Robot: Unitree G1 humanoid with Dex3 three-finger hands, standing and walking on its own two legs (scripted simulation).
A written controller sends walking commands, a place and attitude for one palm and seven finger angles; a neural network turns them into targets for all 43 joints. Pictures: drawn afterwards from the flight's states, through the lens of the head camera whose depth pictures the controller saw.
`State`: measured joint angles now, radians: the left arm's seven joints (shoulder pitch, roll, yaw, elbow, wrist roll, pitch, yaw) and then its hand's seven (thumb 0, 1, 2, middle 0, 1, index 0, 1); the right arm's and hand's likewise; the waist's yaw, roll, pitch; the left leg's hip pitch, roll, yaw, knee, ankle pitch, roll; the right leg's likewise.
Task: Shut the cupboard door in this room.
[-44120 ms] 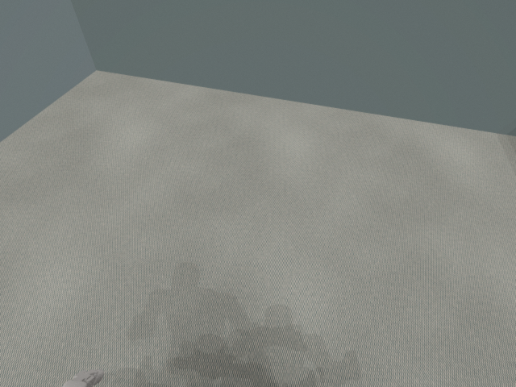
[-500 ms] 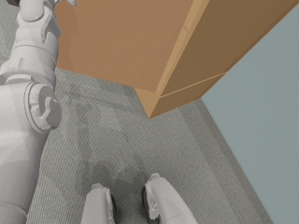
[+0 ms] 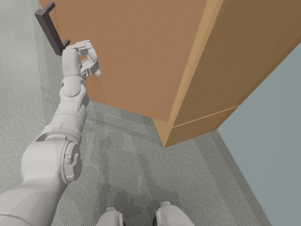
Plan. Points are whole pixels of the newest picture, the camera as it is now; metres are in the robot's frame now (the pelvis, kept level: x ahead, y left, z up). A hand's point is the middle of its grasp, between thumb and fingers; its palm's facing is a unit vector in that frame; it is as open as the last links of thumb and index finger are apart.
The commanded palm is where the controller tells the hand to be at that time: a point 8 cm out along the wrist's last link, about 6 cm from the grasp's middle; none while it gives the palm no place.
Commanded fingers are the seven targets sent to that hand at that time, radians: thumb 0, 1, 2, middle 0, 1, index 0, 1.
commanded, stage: pull the fist back off the door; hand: left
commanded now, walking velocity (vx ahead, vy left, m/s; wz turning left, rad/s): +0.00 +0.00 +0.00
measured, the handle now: (56, 30) +0.66 +0.20 +0.09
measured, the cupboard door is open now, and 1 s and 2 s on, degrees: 53 53 53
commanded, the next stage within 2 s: draw the hand back to the body in 0.22 s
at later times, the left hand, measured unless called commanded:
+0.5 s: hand (90, 70) +0.48 +0.10 +0.10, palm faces +0.10 -1.00 -0.01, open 3.1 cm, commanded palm +0.43 +0.15 +0.11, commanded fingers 0.00 0.90 0.90 -1.30 -1.50 -1.30 -1.50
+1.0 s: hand (29, 126) +0.32 +0.18 +0.16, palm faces +0.09 -0.98 -0.17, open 3.1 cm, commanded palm +0.28 +0.24 +0.17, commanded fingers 0.00 0.90 0.90 -0.92 -1.08 -0.92 -1.08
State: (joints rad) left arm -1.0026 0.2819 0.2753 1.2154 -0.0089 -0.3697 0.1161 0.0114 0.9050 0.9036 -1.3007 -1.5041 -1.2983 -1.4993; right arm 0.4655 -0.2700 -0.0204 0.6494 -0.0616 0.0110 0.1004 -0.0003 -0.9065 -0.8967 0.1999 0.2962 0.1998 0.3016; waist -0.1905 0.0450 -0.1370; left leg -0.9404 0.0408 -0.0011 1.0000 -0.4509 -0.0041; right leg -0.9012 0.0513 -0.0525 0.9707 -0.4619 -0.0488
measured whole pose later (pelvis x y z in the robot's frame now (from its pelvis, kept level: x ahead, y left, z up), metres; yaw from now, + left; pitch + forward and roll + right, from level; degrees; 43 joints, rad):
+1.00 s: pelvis -0.01 +0.02 +0.05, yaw +0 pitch +2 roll +0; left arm -0.11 0.24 0.06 0.25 -0.10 -0.14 0.03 0.01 0.90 0.90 -1.16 -1.34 -1.16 -1.34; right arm 0.19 -0.24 0.02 0.56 0.06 0.02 -0.06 0.01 -0.91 -0.90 0.20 0.30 0.20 0.30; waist -0.01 0.04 -0.06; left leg -0.34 0.00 0.04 0.62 -0.31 0.03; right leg -0.32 0.02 -0.01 0.61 -0.33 -0.01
